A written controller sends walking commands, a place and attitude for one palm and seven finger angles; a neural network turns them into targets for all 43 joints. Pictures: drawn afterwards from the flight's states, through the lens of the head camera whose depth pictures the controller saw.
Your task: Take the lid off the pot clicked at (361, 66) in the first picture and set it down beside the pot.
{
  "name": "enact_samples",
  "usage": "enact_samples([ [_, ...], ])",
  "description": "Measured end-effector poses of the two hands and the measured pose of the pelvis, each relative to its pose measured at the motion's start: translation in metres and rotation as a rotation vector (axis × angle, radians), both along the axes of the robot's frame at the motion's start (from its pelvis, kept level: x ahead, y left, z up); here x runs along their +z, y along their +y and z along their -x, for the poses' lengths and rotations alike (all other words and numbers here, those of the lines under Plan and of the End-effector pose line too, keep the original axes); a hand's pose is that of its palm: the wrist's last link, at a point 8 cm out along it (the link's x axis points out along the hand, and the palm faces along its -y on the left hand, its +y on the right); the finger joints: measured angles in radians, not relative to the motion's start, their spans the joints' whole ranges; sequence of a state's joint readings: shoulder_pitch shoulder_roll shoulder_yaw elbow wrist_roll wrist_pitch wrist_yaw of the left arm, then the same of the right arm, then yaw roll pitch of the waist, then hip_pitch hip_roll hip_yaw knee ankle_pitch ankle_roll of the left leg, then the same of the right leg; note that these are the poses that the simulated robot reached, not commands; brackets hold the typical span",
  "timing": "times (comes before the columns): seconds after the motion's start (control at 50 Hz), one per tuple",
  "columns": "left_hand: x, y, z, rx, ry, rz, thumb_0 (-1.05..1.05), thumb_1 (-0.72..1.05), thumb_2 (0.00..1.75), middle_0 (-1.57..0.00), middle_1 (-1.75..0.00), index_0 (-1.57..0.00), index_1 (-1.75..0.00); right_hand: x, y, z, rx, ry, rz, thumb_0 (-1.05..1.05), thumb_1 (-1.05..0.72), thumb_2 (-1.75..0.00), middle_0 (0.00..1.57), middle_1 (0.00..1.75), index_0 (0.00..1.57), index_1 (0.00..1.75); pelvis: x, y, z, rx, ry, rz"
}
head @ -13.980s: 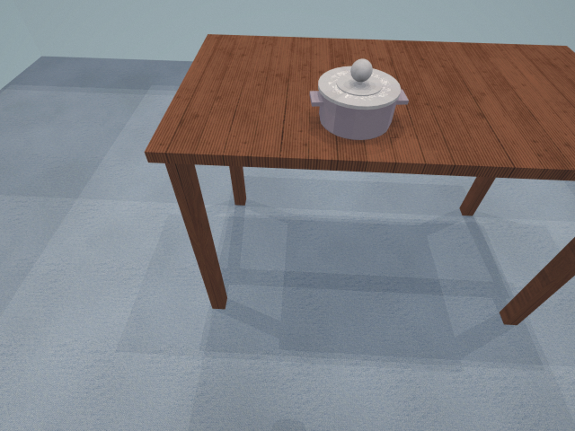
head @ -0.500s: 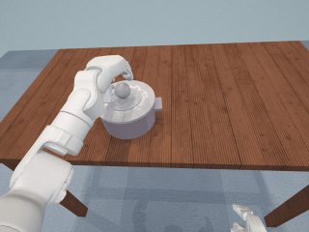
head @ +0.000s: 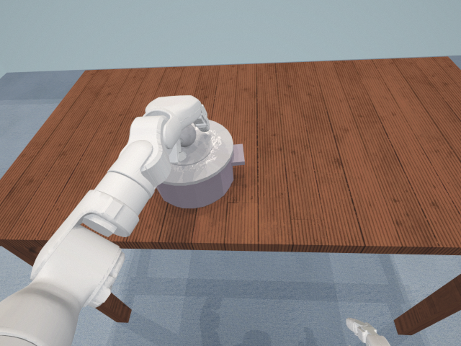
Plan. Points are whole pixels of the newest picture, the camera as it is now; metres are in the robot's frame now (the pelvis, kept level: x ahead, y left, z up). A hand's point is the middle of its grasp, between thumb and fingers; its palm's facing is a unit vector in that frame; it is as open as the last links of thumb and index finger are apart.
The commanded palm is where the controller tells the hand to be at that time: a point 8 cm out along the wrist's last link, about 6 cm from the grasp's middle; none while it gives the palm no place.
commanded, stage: lower the open fingers around the knob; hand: left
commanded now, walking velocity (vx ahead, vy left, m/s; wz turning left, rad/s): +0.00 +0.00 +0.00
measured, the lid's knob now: (183, 134) +0.47 +0.09 +0.13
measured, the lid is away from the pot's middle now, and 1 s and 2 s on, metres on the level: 0.00 0.00 0.01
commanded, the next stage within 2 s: close the fingers and squeeze the knob in 0.10 s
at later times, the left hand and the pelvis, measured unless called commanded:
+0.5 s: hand (177, 139) +0.43 +0.10 +0.15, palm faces -0.31 -0.04 -0.95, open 9.8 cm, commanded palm +0.42 +0.10 +0.21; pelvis +0.00 -0.01 +0.00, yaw +0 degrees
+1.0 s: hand (176, 140) +0.43 +0.10 +0.15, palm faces -0.29 -0.05 -0.96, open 7.9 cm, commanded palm +0.42 +0.10 +0.21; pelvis +0.00 -0.01 +0.00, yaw +0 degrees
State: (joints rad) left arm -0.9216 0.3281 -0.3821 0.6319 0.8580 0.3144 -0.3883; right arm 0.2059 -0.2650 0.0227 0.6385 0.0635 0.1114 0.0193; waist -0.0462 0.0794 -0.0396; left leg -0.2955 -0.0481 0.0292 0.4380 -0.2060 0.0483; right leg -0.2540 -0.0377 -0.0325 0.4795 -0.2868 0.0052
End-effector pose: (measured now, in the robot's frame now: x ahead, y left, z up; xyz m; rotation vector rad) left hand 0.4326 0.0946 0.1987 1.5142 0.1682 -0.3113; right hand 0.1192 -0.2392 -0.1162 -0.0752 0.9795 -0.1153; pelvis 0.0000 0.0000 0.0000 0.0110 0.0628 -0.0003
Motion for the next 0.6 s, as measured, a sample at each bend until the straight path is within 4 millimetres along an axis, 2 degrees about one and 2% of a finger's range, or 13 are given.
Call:
enact_samples([
  [0.12,0.005,-0.006,0.001,-0.004,-0.032,0.004,0.0,-0.35,1.56,-0.85,-0.08,-0.85,-0.08,-0.003,-0.002,0.003,-0.008,0.006,-0.014,0.01,-0.91,-0.9,0.2,0.3,0.2,0.3,0.0,-0.001,-0.001,-0.006,-0.003,-0.001],
  [0.22,0.006,-0.008,0.004,0.006,-0.04,0.009,0.0,-0.35,1.56,-0.84,-0.08,-0.85,-0.08,-0.001,-0.003,-0.002,-0.003,-0.01,-0.02,0.01,-0.91,-0.9,0.2,0.3,0.2,0.3,0.0,-0.005,0.001,-0.009,-0.008,-0.003],
  [0.32,0.004,-0.003,0.004,0.037,-0.024,0.001,0.0,-0.3,1.44,-0.82,-0.09,-0.83,-0.1,0.004,-0.006,-0.01,0.001,-0.035,-0.006,0.01,-0.91,-0.9,0.2,0.3,0.2,0.3,0.0,-0.009,0.003,-0.008,-0.011,-0.003],
  [0.44,0.003,0.003,0.002,0.063,0.001,-0.002,0.0,-0.21,1.3,-0.76,-0.26,-0.76,-0.27,0.008,-0.013,-0.016,0.002,-0.055,0.019,0.01,-0.91,-0.9,0.2,0.3,0.2,0.3,0.0,-0.013,0.003,-0.002,-0.011,-0.003],
  [0.6,0.004,0.007,0.001,0.062,0.014,0.001,0.0,-0.1,1.21,-0.69,-0.52,-0.69,-0.52,0.009,-0.019,-0.015,-0.002,-0.052,0.034,0.01,-0.91,-0.9,0.2,0.3,0.2,0.3,0.0,-0.014,0.001,0.0,-0.012,-0.002],
])
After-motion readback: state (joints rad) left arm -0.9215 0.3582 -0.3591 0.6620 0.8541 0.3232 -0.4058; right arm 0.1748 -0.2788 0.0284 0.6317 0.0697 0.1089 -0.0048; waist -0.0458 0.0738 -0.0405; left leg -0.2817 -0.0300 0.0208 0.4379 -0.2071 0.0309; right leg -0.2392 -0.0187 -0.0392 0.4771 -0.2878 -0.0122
